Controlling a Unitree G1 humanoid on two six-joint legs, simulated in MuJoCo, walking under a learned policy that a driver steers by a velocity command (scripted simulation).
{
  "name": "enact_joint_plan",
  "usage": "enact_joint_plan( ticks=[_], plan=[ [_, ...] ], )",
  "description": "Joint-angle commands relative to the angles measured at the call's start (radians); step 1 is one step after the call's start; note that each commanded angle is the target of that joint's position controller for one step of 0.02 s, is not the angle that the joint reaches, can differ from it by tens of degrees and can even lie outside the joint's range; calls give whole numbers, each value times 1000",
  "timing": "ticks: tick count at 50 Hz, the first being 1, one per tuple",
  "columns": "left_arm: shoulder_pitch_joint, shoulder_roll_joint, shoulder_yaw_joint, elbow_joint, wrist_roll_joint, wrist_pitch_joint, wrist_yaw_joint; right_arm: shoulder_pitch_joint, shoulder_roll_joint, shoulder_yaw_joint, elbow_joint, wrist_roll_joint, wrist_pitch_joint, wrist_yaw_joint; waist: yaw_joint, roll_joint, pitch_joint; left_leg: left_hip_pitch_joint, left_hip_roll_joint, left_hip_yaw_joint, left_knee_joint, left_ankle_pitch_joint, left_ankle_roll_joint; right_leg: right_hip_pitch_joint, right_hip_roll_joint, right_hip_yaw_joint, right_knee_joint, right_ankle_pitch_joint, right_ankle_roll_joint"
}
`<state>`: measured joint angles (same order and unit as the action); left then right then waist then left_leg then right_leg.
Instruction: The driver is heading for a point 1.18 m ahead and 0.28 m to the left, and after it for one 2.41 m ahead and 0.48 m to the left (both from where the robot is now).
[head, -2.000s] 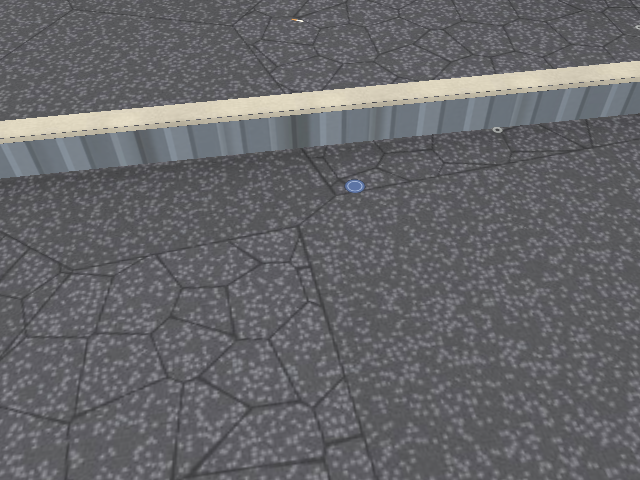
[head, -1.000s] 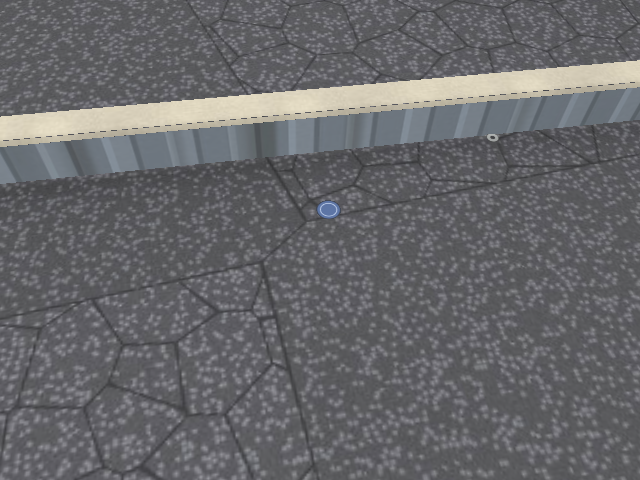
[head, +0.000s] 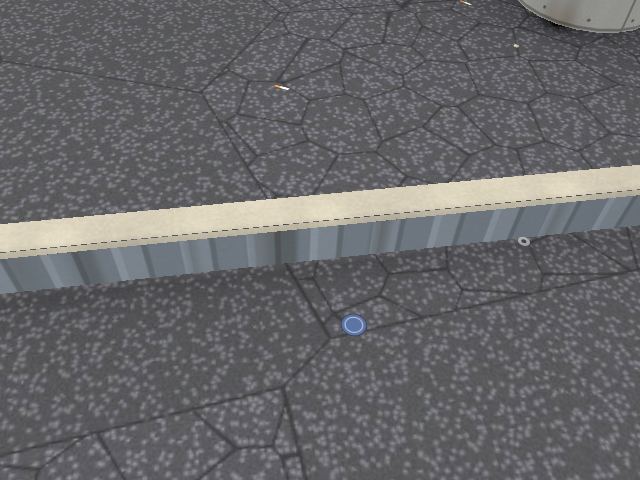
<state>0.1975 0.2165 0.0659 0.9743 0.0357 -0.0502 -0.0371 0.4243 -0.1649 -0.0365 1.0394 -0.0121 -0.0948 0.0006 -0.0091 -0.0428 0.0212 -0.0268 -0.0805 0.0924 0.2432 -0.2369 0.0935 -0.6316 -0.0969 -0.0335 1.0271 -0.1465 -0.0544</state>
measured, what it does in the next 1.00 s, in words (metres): walks ahead: right foot, then left foot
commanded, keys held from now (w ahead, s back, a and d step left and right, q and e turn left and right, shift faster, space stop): w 1.00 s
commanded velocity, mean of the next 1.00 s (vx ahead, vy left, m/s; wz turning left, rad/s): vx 0.50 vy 0.00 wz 0.00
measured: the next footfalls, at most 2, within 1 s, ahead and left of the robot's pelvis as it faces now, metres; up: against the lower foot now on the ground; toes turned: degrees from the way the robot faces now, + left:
right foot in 0.24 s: +0.31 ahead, -0.07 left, +0.00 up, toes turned -4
left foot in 0.80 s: +0.62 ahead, +0.10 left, +0.00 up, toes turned +5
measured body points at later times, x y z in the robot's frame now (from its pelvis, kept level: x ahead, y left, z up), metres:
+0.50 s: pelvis +0.28 -0.03 +0.00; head +0.30 -0.03 +0.45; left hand +0.26 +0.23 -0.15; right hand +0.37 -0.27 -0.14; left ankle +0.34 +0.13 -0.67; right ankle +0.27 -0.07 -0.75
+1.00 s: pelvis +0.56 +0.04 +0.00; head +0.59 +0.05 +0.45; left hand +0.62 +0.29 -0.15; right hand +0.59 -0.22 -0.14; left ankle +0.58 +0.10 -0.75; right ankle +0.55 -0.10 -0.66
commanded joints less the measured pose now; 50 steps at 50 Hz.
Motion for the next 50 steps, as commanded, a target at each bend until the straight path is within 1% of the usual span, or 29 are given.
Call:
enact_joint_plan(
  ticks=[1, 4, 7, 9, 10, 11, 12, 13, 14, 15, 16, 17, 18, 20, 24, 29, 34, 37, 38, 39, 40, 41, 42, 43, 44, 45, 46, 47, 50],
  plan=[
    [-95, 6, -10, -78, -5, 1, -7, 52, -98, -5, -25, 1, -16, -5, 5, 107, 86, -23, 242, -127, -96, 552, 65, -76, 14, -41, -139, 90, 18],
    [-211, -7, -27, -116, -15, -2, -7, 94, -108, -1, -9, 2, -19, -11, -20, 113, 102, -5, 240, -105, -105, 627, 52, 1, 55, -83, -335, 156, 6],
    [-245, 17, -27, -135, -19, -6, 2, 117, -126, -2, 10, -4, -16, -20, -14, 117, 98, 90, 273, -96, -72, 755, 52, 58, 83, -89, -431, 138, -34],
    [-177, 43, -17, -119, -18, -12, 13, 94, -144, -5, 11, -9, -15, -27, 28, 131, 51, 148, 286, -82, 40, 986, 46, 158, 127, -97, -453, 61, -72],
    [-89, 64, -7, -93, -18, -17, 22, 82, -156, -9, 12, -15, -10, -29, 66, 138, 3, 169, 288, -78, 151, 1074, 44, 245, 152, -96, -464, 13, -93],
    [50, 85, 6, -48, -15, -24, 31, 67, -165, -12, 10, -15, -4, -28, 123, 128, -65, 145, 275, -69, 320, 1054, 39, 396, 169, -94, -523, 20, -115],
    [202, 125, 23, -6, 4, -31, 41, 54, -159, -9, -3, -7, -2, -24, 186, 102, -144, -11, 246, -53, 550, 839, 33, 632, 86, -11, -554, 21, -150],
    [315, 225, 49, 4, 26, -31, 49, 99, -83, 6, -37, 15, -1, -14, 176, -58, -273, -275, 128, 3, 924, 293, 8, 876, -198, 358, -575, -68, -235],
    [263, 222, 51, 1, -1, -16, 35, 168, -84, -6, -31, 28, 2, -5, 114, -142, -329, -522, -12, -91, 1165, -284, 0, 955, -334, 761, -728, -97, -348],
    [139, 172, 40, -17, -29, -13, 28, 62, -132, -18, -54, 6, 8, -10, 75, -11, -161, -603, 75, -152, 1163, -189, 14, 808, -282, 618, -765, -198, -302],
    [61, 104, 21, -31, -32, -20, 24, -15, -127, -18, -76, -1, 3, -4, 59, 31, -45, -600, 110, -146, 1105, -112, 14, 653, -242, 492, -812, -178, -267],
    [30, 63, 9, -26, -26, -28, 24, -30, -105, -17, -75, -3, 6, -2, 21, 62, 19, -554, 143, -144, 1035, -76, 10, 538, -195, 397, -848, -105, -227],
    [39, 38, -1, -10, -25, -37, 30, -25, -92, -17, -74, -18, 19, 1, -8, 50, 39, -501, 164, -145, 980, -61, -1, 463, -154, 320, -865, -30, -196],
    [86, 38, -7, 19, -25, -56, 36, -1, -62, -13, -66, -29, 42, 14, -32, 25, 33, -450, 172, -126, 923, -40, -23, 416, -116, 236, -883, 73, -179],
    [161, 90, -2, 42, -28, -67, 33, -164, -88, -20, -128, -26, 61, 24, -18, 10, 70, -581, 204, -86, 778, 92, -60, 453, -84, 153, -934, 140, -169],
    [252, 89, -10, 60, -28, -64, 34, -362, -79, -9, -191, -8, 55, 30, 39, -8, 75, -605, 181, -34, 509, 239, -79, 552, -52, 82, -925, 286, -130],
    [325, 100, -10, 92, -16, -61, 47, -485, -93, -5, -239, -8, 43, 28, 74, -23, 90, -625, 147, -18, 358, 214, -46, 729, -101, 79, -876, 391, -143],
    [290, 119, -5, 95, -11, -59, 54, -434, -114, -14, -235, -9, 29, 23, 28, -35, 64, -516, 103, -1, 292, 100, 1, 781, -125, 59, -766, 650, -126],
    [273, 129, -2, 95, -10, -57, 56, -353, -129, -23, -210, -12, 24, 16, -8, -44, 20, -410, 69, 12, 272, 63, 21, 779, -121, 49, -671, 788, -113],
    [252, 130, -4, 93, -13, -51, 55, -197, -147, -35, -158, -17, 16, 7, -77, -23, -62, -230, 41, 26, 207, 97, 46, 745, -90, 20, -497, 818, -94],
    [237, 114, -12, 73, -21, -51, 52, -18, -197, -54, -107, -38, 4, -4, -142, 14, -168, 42, 143, -79, 205, 86, 85, 566, -52, -1, -265, 609, -78],
    [333, 18, -33, 41, -67, -51, 39, 105, -313, -85, -92, -61, 4, -9, -124, 239, -317, 359, 453, -545, 152, -36, 215, 198, 106, -74, 140, 80, -26],
    [311, 91, -11, 56, -42, -51, 38, 37, -284, -82, -93, -26, 19, 3, -98, 193, -319, 327, 495, -764, 29, -45, 236, 64, 160, 58, 279, -346, -41],
    [222, 105, -2, 30, -31, -48, 35, -88, -242, -68, -110, -5, 21, 8, -46, 130, -151, 173, 454, -593, 14, -87, 201, 6, 88, 88, 286, -259, -50],
    [173, 85, -8, 20, -27, -54, 30, -155, -171, -49, -118, -2, 15, 13, -27, 75, -59, 31, 415, -480, -32, -27, 174, 25, 50, 87, 229, -182, -48],
    [158, 63, -9, 21, -22, -48, 28, -177, -134, -38, -112, -2, 7, 13, 1, 72, -5, -59, 365, -386, -65, 40, 134, 62, 20, 81, 166, -144, -45],
    [166, 51, -11, 22, -5, -35, 24, -176, -102, -26, -94, 3, 1, 9, 28, 92, 16, -123, 324, -314, -86, 109, 106, 107, 3, 75, 120, -123, -32],
    [182, 36, -13, 29, 3, -23, 17, -158, -97, -22, -82, 2, -5, 6, 39, 103, 9, -141, 305, -270, -92, 171, 99, 136, 1, 66, 102, -108, -22],
    [128, 31, -13, 5, 6, -6, 7, -88, -140, -26, -51, 6, -19, 3, 48, 96, 13, -125, 284, -199, -109, 314, 108, 80, -11, 32, 56, -52, 4]
  ],
)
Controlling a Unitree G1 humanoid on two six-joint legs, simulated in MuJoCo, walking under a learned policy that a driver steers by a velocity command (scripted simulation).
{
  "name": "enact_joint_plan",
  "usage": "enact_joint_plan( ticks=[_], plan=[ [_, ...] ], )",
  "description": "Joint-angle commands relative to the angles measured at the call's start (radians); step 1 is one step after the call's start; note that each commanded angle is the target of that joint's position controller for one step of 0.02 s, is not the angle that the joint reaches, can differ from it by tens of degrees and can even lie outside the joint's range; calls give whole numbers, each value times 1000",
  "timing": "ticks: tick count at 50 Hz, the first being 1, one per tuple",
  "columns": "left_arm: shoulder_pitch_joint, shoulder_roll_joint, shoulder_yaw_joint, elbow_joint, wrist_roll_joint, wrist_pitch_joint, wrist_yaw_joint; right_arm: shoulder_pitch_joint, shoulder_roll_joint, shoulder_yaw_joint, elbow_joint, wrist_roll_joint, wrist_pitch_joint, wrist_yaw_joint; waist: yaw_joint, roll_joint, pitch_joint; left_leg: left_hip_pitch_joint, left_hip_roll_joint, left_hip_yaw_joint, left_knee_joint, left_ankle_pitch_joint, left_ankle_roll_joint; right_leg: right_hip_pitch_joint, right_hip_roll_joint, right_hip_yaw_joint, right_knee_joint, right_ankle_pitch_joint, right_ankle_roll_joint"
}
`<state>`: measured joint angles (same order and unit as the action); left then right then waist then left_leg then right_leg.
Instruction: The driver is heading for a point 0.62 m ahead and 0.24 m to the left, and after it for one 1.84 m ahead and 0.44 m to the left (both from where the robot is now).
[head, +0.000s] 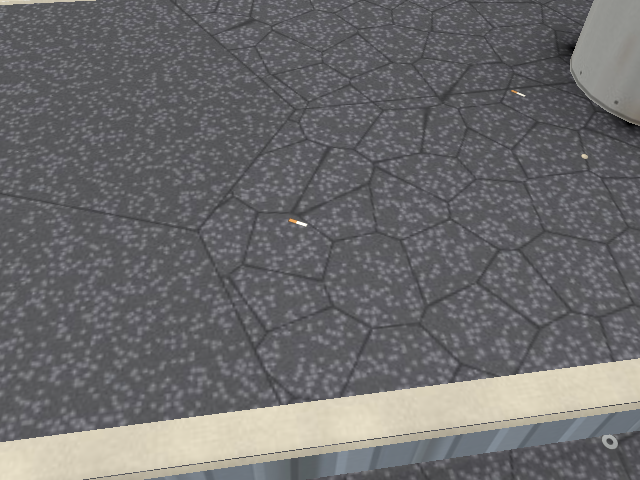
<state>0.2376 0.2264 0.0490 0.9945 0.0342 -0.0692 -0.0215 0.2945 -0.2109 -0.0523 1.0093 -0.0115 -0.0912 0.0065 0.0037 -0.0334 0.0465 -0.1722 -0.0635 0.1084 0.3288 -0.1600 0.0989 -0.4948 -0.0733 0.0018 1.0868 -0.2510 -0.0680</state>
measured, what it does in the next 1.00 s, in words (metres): climbs, turning left: right foot, then left foot 0.14 m higher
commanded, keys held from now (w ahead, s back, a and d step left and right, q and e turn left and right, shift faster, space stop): w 0.16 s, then w+q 0.84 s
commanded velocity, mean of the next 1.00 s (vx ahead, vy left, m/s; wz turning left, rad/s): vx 0.50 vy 0.00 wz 0.36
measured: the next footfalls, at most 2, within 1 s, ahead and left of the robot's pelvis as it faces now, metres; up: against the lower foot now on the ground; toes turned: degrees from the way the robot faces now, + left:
right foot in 0.32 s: +0.32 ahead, -0.11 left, +0.00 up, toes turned -1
left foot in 0.88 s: +0.62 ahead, +0.18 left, +0.14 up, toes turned +24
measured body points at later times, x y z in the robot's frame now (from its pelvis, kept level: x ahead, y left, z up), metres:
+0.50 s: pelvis +0.25 -0.04 -0.01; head +0.27 -0.05 +0.44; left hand +0.27 +0.22 -0.14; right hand +0.32 -0.27 -0.16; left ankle +0.18 +0.08 -0.59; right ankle +0.28 -0.11 -0.75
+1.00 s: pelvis +0.52 +0.11 +0.05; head +0.55 +0.11 +0.50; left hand +0.48 +0.37 -0.07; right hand +0.77 -0.03 -0.07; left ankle +0.58 +0.16 -0.61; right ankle +0.42 -0.09 -0.50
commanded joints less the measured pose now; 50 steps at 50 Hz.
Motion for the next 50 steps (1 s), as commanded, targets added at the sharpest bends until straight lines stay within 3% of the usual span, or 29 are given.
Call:
enact_joint_plan(
  ticks=[1, 10, 13, 15, 16, 17, 18, 19, 20, 22, 25, 28, 29, 30, 32, 34, 36, 38, 39, 40, 41, 42, 43, 44, 45, 46, 47, 49, 50],
  plan=[
    [43, 24, 3, -30, 7, 15, -10, 58, -102, -11, -17, 5, -25, -3, 28, 86, -2, 29, 260, -199, -204, 247, 101, -89, -43, -12, -34, 87, 27],
    [-282, 14, -18, -141, -11, 6, -4, 202, -97, 4, 30, -6, -18, -15, -53, 105, 42, 171, 237, -138, -155, 492, 75, -83, 17, -84, -462, 236, 42],
    [-172, 26, -14, -117, -12, -6, 15, 167, -102, 1, 18, -17, -12, -22, -1, 126, -11, 186, 256, -158, -8, 704, 82, 63, 61, -74, -484, 126, 8],
    [40, 60, 5, -50, -1, -31, 32, 110, -126, -6, 3, -1, -12, -19, 100, 74, -95, 144, 206, -156, 250, 755, 57, 314, 101, -91, -637, 172, -17],
    [187, 129, 27, -19, 24, -42, 46, 108, -106, 0, -16, 12, -16, -19, 146, 25, -187, -26, 159, -142, 475, 489, 36, 554, -35, 31, -662, 204, -46],
    [240, 249, 52, -24, 45, -42, 45, 227, 37, 28, -41, 36, -13, -19, 75, -204, -292, -328, 13, -67, 812, -288, -3, 800, -376, 428, -686, 402, -152],
    [203, 232, 62, -37, 2, -18, 35, 248, -56, 0, -17, 22, 10, -29, 73, -126, -335, -394, 24, -139, 965, -363, 3, 730, -390, 548, -755, 208, -209],
    [105, 142, 41, -59, -8, -11, 30, 165, -77, -10, -31, 2, 23, -25, 46, -46, -196, -462, 73, -153, 1049, -288, 4, 608, -344, 462, -802, -38, -186],
    [60, 75, 24, -64, -9, -12, 24, 96, -55, -11, -51, -8, 26, -17, 42, -21, -91, -513, 100, -135, 1099, -228, 2, 495, -300, 373, -855, -146, -154],
    [77, 14, 6, -37, -9, -21, 34, 62, -21, -17, -73, -26, 45, 2, 3, -41, -22, -535, 135, -129, 1172, -142, -7, 369, -235, 219, -889, -93, -100],
    [134, 13, 5, 3, -7, -43, 33, 27, 34, -13, -110, -24, 75, 14, -30, -21, -4, -627, 133, -127, 1284, -81, -15, 305, -214, 100, -884, -14, -76],
    [185, 21, 2, 21, -1, -58, 31, -85, 44, -10, -172, -27, 94, 11, -24, -25, 27, -791, 129, -137, 1358, -45, -29, 291, -222, 38, -896, -22, -80],
    [246, 13, 0, 37, 7, -61, 30, -115, 71, -4, -183, -23, 103, -7, 1, -68, 19, -895, 94, -102, 1574, -115, -25, 326, -251, 59, -890, -36, -115],
    [264, 20, -1, 44, 4, -62, 32, -153, 74, 0, -221, -22, 106, -21, -10, -48, 37, -999, 110, -141, 1626, -153, -21, 347, -269, 59, -902, -96, -117],
    [330, 27, -8, 73, 14, -70, 23, -340, 119, 29, -335, -20, 108, -50, 18, -73, 96, -1279, 100, -150, 1884, -283, 18, 449, -325, 74, -937, -56, -110],
    [345, 30, -16, 87, 18, -75, 20, -404, 108, 43, -398, -17, 99, -63, -3, 9, 109, -1354, 103, -175, 1824, -323, 47, 485, -300, 4, -954, -98, -60],
    [350, 33, -25, 96, 11, -71, 25, -478, 108, 61, -464, -21, 93, -50, -6, 49, 112, -1287, 105, -99, 1591, -315, 41, 432, -216, -99, -987, -103, -21],
    [345, 40, -31, 107, 0, -57, 48, -501, 116, 74, -520, -25, 98, -27, -23, 3, 97, -1194, 123, -40, 1434, -297, 31, 412, -187, -152, -1029, 53, -32],
    [322, 63, -26, 94, -23, -44, 62, -453, 118, 86, -527, -25, 108, -4, -47, -21, 44, -1000, 171, 13, 1239, -257, 49, 384, -187, -214, -1103, 254, -64],
    [295, 43, -31, 67, -36, -34, 67, -423, 102, 81, -501, -16, 116, 8, -27, 15, 18, -798, 133, 107, 1097, -252, 64, 343, -150, -281, -1114, 457, -84],
    [293, 86, -31, 42, -56, -38, 67, -378, 92, 75, -489, -9, 111, 12, -55, 2, -42, -585, 71, 173, 1009, -241, 86, 360, -177, -304, -1022, 1058, -94],
    [289, 167, -10, 13, -60, -34, 73, -295, 54, 59, -465, -8, 113, 7, -107, -40, -149, -462, 8, 199, 946, -265, 93, 452, -210, -302, -841, 1506, -89],
    [276, 249, 20, -11, -57, -23, 69, -165, 34, 49, -439, -7, 114, 8, -154, -161, -276, -379, -39, 164, 871, -303, 115, 585, -235, -288, -621, 1737, -81],
    [235, 281, 41, -45, -68, -12, 41, -24, -22, 29, -405, 3, 102, 17, -199, -232, -369, -235, -78, 71, 699, -313, 148, 634, -235, -272, -360, 1725, -52],
    [242, 229, 41, -98, -59, -24, 21, -1, -105, -7, -390, 9, 91, 14, -188, -186, -424, -9, 2, -274, 513, -398, 184, 385, -185, -236, -21, 1228, 10],
    [194, 98, 24, -203, -28, -32, -20, -70, -256, -58, -370, 20, 93, 13, -104, 176, -426, 161, 253, -917, 152, -342, 240, -45, 73, -151, 415, -12, 102],
    [179, 83, 29, -243, -4, -41, -33, -93, -274, -80, -381, 3, 103, 7, -73, 103, -463, 176, 295, -1114, 16, -349, 208, -163, 69, 95, 627, 46, 73],
    [126, 10, 10, -296, -4, -41, 0, -122, -156, -51, -300, -8, 73, 10, 8, 7, -193, -101, 252, -871, 54, -285, 161, -253, 20, 67, 733, 117, 41],
    [82, -14, -2, -325, 3, -37, 20, -115, -106, -39, -267, -18, 52, 2, 24, -3, -74, -202, 205, -724, 105, -129, 152, -327, 4, 60, 748, 67, 26]
  ],
)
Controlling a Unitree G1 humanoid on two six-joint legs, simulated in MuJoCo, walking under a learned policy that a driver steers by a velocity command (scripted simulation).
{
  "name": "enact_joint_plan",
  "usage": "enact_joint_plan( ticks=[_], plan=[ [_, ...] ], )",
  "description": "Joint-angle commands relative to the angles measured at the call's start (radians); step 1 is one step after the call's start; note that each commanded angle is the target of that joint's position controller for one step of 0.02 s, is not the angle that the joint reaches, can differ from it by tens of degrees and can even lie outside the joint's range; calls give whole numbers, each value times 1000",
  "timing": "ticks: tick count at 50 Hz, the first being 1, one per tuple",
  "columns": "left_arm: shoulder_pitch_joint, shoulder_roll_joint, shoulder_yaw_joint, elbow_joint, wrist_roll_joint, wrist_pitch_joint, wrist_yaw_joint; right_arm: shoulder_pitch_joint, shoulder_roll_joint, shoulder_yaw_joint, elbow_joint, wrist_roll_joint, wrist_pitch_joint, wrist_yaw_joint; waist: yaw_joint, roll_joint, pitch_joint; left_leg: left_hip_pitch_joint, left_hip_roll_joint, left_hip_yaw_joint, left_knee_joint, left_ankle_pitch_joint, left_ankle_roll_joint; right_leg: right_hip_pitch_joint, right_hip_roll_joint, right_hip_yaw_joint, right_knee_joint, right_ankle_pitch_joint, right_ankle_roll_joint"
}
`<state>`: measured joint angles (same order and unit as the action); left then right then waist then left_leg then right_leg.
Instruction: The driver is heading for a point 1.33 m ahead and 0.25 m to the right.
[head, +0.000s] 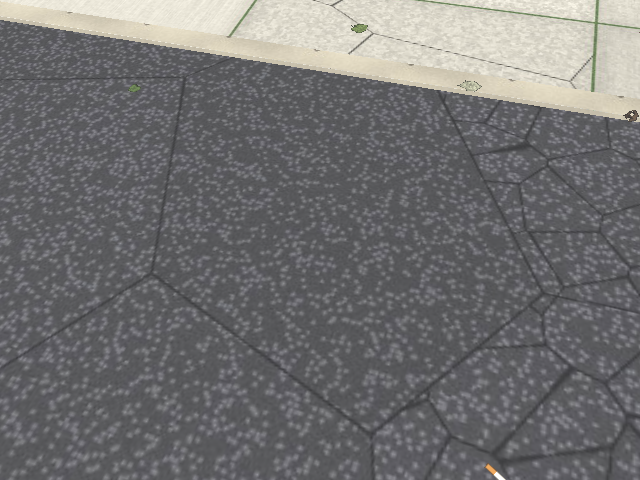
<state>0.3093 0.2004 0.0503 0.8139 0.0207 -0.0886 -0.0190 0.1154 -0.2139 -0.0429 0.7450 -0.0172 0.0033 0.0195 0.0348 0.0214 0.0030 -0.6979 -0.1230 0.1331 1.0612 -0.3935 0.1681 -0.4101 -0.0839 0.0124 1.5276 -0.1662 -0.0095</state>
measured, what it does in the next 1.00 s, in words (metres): climbs: right foot, then left foot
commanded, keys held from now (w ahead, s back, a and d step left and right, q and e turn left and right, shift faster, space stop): w+q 0.32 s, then w+e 0.68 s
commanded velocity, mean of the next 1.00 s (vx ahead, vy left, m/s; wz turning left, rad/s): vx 0.50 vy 0.00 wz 0.05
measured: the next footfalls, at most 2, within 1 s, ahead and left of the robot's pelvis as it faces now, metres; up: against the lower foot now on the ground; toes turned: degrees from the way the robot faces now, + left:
right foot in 0.48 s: +0.50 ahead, -0.02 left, +0.00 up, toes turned +13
left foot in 0.98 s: +0.75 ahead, +0.18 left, +0.00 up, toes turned -4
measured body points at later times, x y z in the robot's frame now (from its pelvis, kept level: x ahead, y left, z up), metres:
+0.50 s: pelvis +0.33 +0.01 +0.06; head +0.37 +0.03 +0.51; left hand +0.51 +0.27 -0.02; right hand +0.35 -0.28 -0.05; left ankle +0.09 +0.02 -0.62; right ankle +0.46 -0.03 -0.66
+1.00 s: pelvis +0.60 +0.07 +0.07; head +0.63 +0.07 +0.52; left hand +0.56 +0.35 -0.05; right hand +0.86 -0.12 +0.01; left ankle +0.71 +0.18 -0.66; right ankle +0.46 -0.03 -0.65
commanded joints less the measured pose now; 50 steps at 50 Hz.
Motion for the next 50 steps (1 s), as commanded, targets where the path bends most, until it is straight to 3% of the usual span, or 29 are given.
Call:
enact_joint_plan(
  ticks=[1, 2, 3, 4, 5, 7, 9, 10, 12, 16, 19, 21, 22, 23, 24, 25, 26, 27, 28, 29, 31, 33, 37, 40, 44, 46, 48, 49, 50],
  plan=[
    [-1, -5, -13, -161, 18, -2, 32, 71, -72, -37, 26, -16, -55, -12, 22, -39, 0, 271, 223, -628, -621, 223, 69, -440, 7, 48, 326, -59, -44],
    [-2, -22, -28, -194, 30, 17, 44, 84, -71, -37, 46, -10, -67, -10, 53, -18, -1, 259, 200, -537, -596, 372, 55, -454, -8, 59, 298, -69, -47],
    [6, 2, -29, -196, 38, 37, 45, 67, -90, -42, 34, -2, -72, -11, 72, -22, -2, 253, 174, -455, -603, 428, 48, -438, -26, 61, 157, -95, -24],
    [-26, 26, -28, -210, 44, 49, 44, 75, -96, -42, 38, 3, -80, -12, 71, -46, 5, 224, 131, -402, -629, 400, 31, -408, -30, 54, 20, -98, -15],
    [-39, 52, -18, -194, 44, 54, 44, 83, -92, -36, 13, 9, -90, -11, 52, -62, -19, 248, 113, -380, -657, 511, -5, -386, -34, 26, -39, -30, -10],
    [-119, 71, -19, -237, 43, 61, 27, 179, -127, -44, 17, 20, -107, -19, -3, -19, -41, 340, 127, -402, -707, 726, -22, -405, -25, -25, -184, 22, 5],
    [-220, 63, -23, -260, 36, 64, 17, 280, -158, -54, 25, 20, -103, -38, -68, -4, -58, 500, 142, -423, -747, 777, -36, -460, -9, -48, -326, 73, 17],
    [-262, 65, -25, -266, 38, 66, 11, 326, -156, -55, 28, 25, -98, -43, -98, 0, -56, 578, 140, -424, -749, 801, -51, -485, 0, -52, -396, 104, 18],
    [-337, 56, -35, -288, 33, 69, 0, 380, -158, -57, 29, 28, -86, -49, -128, 28, -60, 681, 150, -442, -762, 817, -54, -498, 26, -54, -535, 145, 18],
    [-472, 79, -44, -316, 24, 61, -19, 429, -175, -64, 31, 13, -79, -54, -166, 58, -21, 821, 193, -510, -780, 847, -27, -503, 65, -62, -745, 159, 10],
    [-456, 86, -49, -300, 17, 42, -26, 412, -161, -54, 45, 9, -85, -61, -148, 69, -13, 834, 210, -459, -792, 944, -50, -323, 83, -86, -931, 212, -39],
    [-340, 134, -29, -257, 11, 37, -9, 386, -187, -53, 51, 5, -100, -58, -91, 93, -53, 798, 211, -426, -719, 1193, -93, -60, 148, -104, -986, 160, -79],
    [-225, 174, -11, -222, 3, 33, 4, 377, -204, -56, 55, -5, -103, -56, -37, 107, -86, 820, 220, -419, -603, 1324, -107, 37, 167, -98, -1001, 100, -98],
    [-77, 194, 1, -177, -9, 26, 20, 348, -218, -58, 52, -11, -104, -53, 41, 95, -132, 812, 210, -390, -429, 1328, -118, 168, 139, -78, -1073, 147, -119],
    [86, 214, 10, -136, 4, 17, 37, 314, -200, -54, 29, -7, -107, -48, 116, 63, -217, 653, 184, -373, -202, 1094, -110, 421, 36, 14, -1040, 147, -160],
    [150, 293, 33, -119, 32, 13, 36, 464, -92, -36, 10, 26, -100, -45, 28, -239, -356, 297, 29, -287, 221, 205, -170, 777, -269, 435, -938, 387, -337],
    [131, 249, 38, -112, -12, 30, 18, 509, -152, -33, 25, 4, -93, -43, 11, -224, -397, 175, -36, -239, 377, -112, -168, 751, -307, 756, -1117, 343, -415],
    [3, 193, 29, -139, -27, 33, 15, 395, -159, -30, 1, -19, -94, -38, -33, -104, -219, 113, 46, -269, 373, 11, -153, 572, -253, 677, -1200, 145, -390],
    [-58, 143, 19, -149, -21, 31, 14, 279, -168, -25, -29, -27, -98, -29, -29, -22, -116, 83, 81, -255, 327, 72, -150, 447, -209, 556, -1231, 107, -359],
    [-47, 135, 15, -135, -15, 26, 15, 221, -163, -20, -53, -30, -96, -20, -35, 8, -55, 75, 104, -244, 296, 89, -150, 360, -166, 477, -1254, 183, -335],
    [-8, 148, 18, -101, -21, 13, 17, 215, -136, -8, -76, -39, -77, -9, -71, -6, -14, 100, 136, -226, 202, 89, -161, 255, -101, 382, -1290, 263, -300],
    [33, 174, 26, -82, -25, 1, 13, 213, -116, 3, -85, -45, -63, -7, -78, -43, -16, 99, 151, -202, 112, 78, -174, 224, -61, 327, -1305, 305, -287],
    [87, 191, 31, -69, -22, 9, 12, 50, -89, 26, -146, -38, -52, -1, -42, -73, 28, 84, 169, -149, -135, 209, -203, 146, 2, 270, -1340, 280, -249],
    [158, 202, 41, -53, -27, 16, 10, -78, -76, 37, -174, -29, -52, 1, 19, -92, 15, 112, 148, -134, -314, 354, -208, 200, 22, 266, -1298, 341, -191],
    [216, 212, 48, -49, -14, 28, 17, -181, -91, 39, -205, -16, -68, -5, 69, -96, -8, 106, 111, -136, -425, 347, -200, 331, -6, 329, -1205, 433, -184],
    [193, 218, 52, -57, -7, 35, 24, -163, -104, 36, -210, -11, -78, -8, 45, -103, -13, 180, 93, -153, -496, 288, -184, 341, -21, 371, -1159, 432, -172],
    [133, 231, 55, -73, -12, 33, 22, -16, -134, 20, -170, -12, -91, -20, -35, -99, -65, 419, 62, -154, -600, 246, -151, 283, 10, 371, -1039, 480, -138],
    [115, 214, 51, -83, -24, 24, 14, 105, -181, 3, -148, -24, -104, -34, -97, -50, -143, 627, 147, -229, -631, 249, -111, 201, 61, 327, -874, 416, -110],
    [109, 145, 32, -122, -33, 12, 12, 281, -261, -19, -143, -46, -105, -54, -161, 72, -292, 854, 410, -472, -646, 85, -50, 74, 109, 220, -615, 96, -89]
  ],
)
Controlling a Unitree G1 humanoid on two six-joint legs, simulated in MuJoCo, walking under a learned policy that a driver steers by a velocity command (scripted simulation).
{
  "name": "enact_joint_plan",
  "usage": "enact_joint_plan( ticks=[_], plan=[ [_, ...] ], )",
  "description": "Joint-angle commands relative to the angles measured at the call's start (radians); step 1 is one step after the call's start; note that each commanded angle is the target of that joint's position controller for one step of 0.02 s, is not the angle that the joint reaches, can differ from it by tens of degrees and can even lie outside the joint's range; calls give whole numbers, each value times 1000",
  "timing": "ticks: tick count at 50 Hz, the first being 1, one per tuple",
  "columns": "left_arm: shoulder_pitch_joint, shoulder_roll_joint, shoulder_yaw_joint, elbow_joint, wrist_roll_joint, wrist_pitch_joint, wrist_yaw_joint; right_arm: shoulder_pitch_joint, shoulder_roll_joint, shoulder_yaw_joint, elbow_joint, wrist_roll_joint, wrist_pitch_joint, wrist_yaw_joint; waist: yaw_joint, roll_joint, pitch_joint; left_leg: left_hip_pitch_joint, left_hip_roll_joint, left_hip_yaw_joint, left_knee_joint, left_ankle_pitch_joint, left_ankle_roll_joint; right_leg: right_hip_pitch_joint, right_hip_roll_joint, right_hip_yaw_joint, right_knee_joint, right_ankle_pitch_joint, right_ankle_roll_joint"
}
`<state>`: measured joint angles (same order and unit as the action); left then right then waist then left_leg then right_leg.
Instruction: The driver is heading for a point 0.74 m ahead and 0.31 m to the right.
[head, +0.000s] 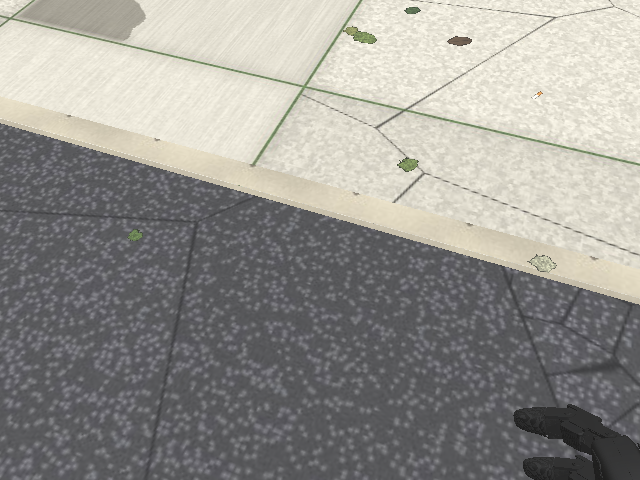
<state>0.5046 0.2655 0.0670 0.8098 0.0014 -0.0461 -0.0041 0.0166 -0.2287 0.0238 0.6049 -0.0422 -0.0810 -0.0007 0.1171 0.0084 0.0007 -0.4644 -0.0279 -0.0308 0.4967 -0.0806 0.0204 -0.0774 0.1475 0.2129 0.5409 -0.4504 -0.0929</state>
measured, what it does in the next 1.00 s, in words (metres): walks ahead, turning right: right foot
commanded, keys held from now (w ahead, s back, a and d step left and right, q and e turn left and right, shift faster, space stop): w+e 0.82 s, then w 0.18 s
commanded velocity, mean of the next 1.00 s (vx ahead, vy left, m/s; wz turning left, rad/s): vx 0.50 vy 0.00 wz -0.55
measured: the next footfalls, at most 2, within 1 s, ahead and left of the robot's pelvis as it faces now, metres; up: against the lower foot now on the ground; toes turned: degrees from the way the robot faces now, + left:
right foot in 0.50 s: +0.37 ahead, -0.18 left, +0.00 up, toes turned -21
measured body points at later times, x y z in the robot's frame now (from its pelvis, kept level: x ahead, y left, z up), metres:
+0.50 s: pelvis +0.24 -0.05 +0.00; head +0.27 -0.07 +0.44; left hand +0.54 +0.09 -0.07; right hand +0.14 -0.31 -0.13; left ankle +0.11 +0.11 -0.72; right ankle +0.32 -0.16 -0.72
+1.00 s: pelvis +0.50 -0.16 +0.01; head +0.53 -0.17 +0.45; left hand +0.64 +0.09 -0.12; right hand +0.57 -0.47 -0.08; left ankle +0.68 -0.14 -0.71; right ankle +0.33 -0.16 -0.72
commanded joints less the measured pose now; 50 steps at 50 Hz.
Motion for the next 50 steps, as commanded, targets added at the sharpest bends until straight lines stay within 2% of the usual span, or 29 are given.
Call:
enact_joint_plan(
  ticks=[1, 2, 3, 4, 5, 7, 9, 11, 14, 17, 21, 23, 24, 25, 26, 27, 28, 29, 30, 31, 32, 33, 35, 40, 44, 46, 48, 49, 50],
  plan=[
    [19, 56, 9, -143, -25, -21, 0, 355, -307, -104, 3, -23, 1, -35, -169, 272, -329, 739, 490, -709, -176, -295, 212, -526, -3, -99, 577, -142, 17],
    [-1, 119, 17, -113, 13, 0, 7, 326, -221, -99, 3, -7, 13, -30, -156, 130, -214, 640, 467, -712, -180, -401, 226, -624, -98, -117, 674, -82, 16],
    [-82, 114, 18, -116, 27, 7, -3, 285, -136, -78, -1, 2, 13, -23, -159, 35, -107, 531, 405, -564, -200, -373, 202, -625, -124, -118, 678, 10, 22],
    [-121, 93, 15, -124, 29, 11, -13, 262, -108, -70, 9, 3, 9, -17, -143, 18, -41, 440, 354, -429, -238, -256, 178, -608, -149, -124, 649, 62, 35],
    [-138, 85, 14, -128, 36, 20, -22, 259, -104, -70, 21, 4, 3, -17, -129, 59, -15, 386, 316, -331, -263, -170, 158, -589, -172, -132, 625, 81, 45],
    [-138, 78, 12, -132, 41, 40, -37, 271, -110, -74, 46, 16, -12, -12, -108, 99, -9, 334, 280, -211, -291, -16, 145, -556, -185, -147, 617, 110, 60],
    [-189, 71, 10, -155, 43, 46, -47, 292, -121, -80, 66, 23, -25, -7, -104, 92, -10, 336, 286, -144, -317, 63, 155, -590, -196, -149, 611, 161, 71],
    [-253, 66, 6, -179, 44, 49, -55, 308, -134, -85, 85, 22, -28, -5, -109, 78, 8, 345, 290, -84, -345, 79, 161, -641, -209, -150, 583, 221, 83],
    [-341, 55, -4, -206, 38, 50, -63, 327, -151, -91, 111, 18, -24, 0, -122, 74, 35, 355, 267, 23, -350, 130, 143, -658, -216, -171, 468, 332, 88],
    [-444, 42, -16, -237, 34, 45, -76, 348, -172, -99, 132, 20, -22, 0, -148, 80, 56, 358, 259, 108, -344, 136, 115, -590, -218, -219, 284, 415, 68],
    [-529, 53, -17, -276, 38, 42, -82, 402, -209, -111, 165, 19, -4, -8, -179, 84, 76, 456, 289, 167, -285, 242, 87, -525, -188, -305, 132, 307, 14],
    [-485, 69, -7, -272, 46, 41, -73, 418, -237, -116, 182, 18, 10, -13, -154, 102, 35, 513, 295, 214, -129, 579, 72, -430, -121, -348, 91, 193, -26],
    [-399, 84, 2, -250, 51, 35, -64, 423, -253, -119, 187, 19, 18, -16, -114, 101, -22, 521, 292, 238, 25, 714, 65, -325, -75, -357, 58, 159, -51],
    [-227, 107, 19, -195, 61, 25, -51, 420, -249, -115, 181, 22, 25, -19, -36, 57, -123, 440, 266, 270, 258, 668, 43, -101, -38, -346, -14, 200, -81],
    [-94, 203, 49, -171, 69, 23, -34, 444, -192, -97, 138, 29, 23, -12, 8, -78, -254, 154, 226, 274, 575, 316, 5, 212, -235, -64, -52, 29, -148],
    [-122, 308, 75, -192, 26, 29, -24, 408, -131, -86, 59, 20, 16, 3, -39, -294, -337, -209, 22, 180, 894, -449, -49, 407, -488, 502, -197, 98, -272],
    [-90, 288, 76, -196, 10, 38, -17, 292, -195, -98, 36, 8, 11, 6, 22, -126, -303, -316, 53, 12, 942, -395, -41, 398, -478, 480, -234, 257, -276],
    [-122, 244, 63, -169, 9, 36, -6, 259, -166, -88, 30, 23, 2, 9, -16, -80, -174, -333, 99, 3, 906, -312, -34, 286, -455, 324, -215, 384, -265],
    [-156, 185, 46, -158, 10, 32, -1, 277, -150, -80, 45, 23, -3, 6, -68, -28, -81, -273, 134, 5, 791, -267, -30, 133, -401, 221, -224, 504, -219],
    [-192, 157, 35, -156, 6, 25, 1, 283, -149, -80, 45, 9, 7, 6, -110, -28, -44, -210, 151, -4, 725, -272, -36, 32, -350, 159, -240, 563, -194],
    [-229, 137, 27, -164, 5, 20, 0, 318, -149, -79, 62, -6, 26, 7, -141, -37, -41, -146, 154, -2, 691, -272, -44, -37, -317, 113, -259, 587, -183],
    [-233, 132, 23, -163, 4, 10, -4, 330, -148, -80, 69, -13, 42, 9, -153, -45, -47, -115, 147, 6, 669, -275, -51, -76, -302, 97, -271, 616, -187],
    [-210, 147, 27, -143, 5, -2, -8, 309, -132, -77, 67, -12, 59, 13, -156, -42, -36, -120, 137, 20, 601, -233, -63, -117, -274, 76, -300, 596, -195],
    [-114, 157, 33, -103, 1, -7, -8, 101, -113, -67, 18, -4, 57, 19, -88, -63, 30, -207, 121, 17, 356, -23, -77, -86, -245, 96, -329, 484, -166],
    [-39, 158, 32, -73, 5, -12, -2, -14, -103, -58, -7, 6, 43, 29, -36, -68, 33, -189, 86, 31, 191, 62, -61, 4, -256, 97, -283, 589, -142],
    [-19, 157, 28, -60, 9, -15, 4, -42, -104, -57, -17, 10, 34, 31, -27, -70, 37, -140, 69, 37, 135, 61, -38, 31, -277, 110, -262, 643, -126],
    [-40, 169, 27, -55, 12, -17, 9, 0, -121, -64, -8, 10, 27, 29, -55, -83, 40, -38, 48, 38, 73, 6, -6, 37, -296, 123, -235, 697, -97],
    [-55, 179, 28, -52, 13, -18, 11, 54, -135, -72, 8, 11, 24, 23, -82, -88, 28, 48, 24, 50, 47, -41, 11, 35, -293, 116, -190, 790, -81],
    [-68, 184, 27, -47, 12, -20, 10, 158, -150, -82, 42, 8, 18, 14, -133, -69, -15, 182, -8, 70, -2, -65, 31, 32, -261, 84, -72, 904, -62]
  ],
)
